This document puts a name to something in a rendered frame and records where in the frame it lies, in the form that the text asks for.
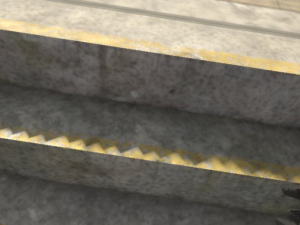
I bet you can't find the robot right hand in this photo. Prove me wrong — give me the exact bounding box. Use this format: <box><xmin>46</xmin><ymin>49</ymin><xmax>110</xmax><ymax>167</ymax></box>
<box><xmin>276</xmin><ymin>185</ymin><xmax>300</xmax><ymax>225</ymax></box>

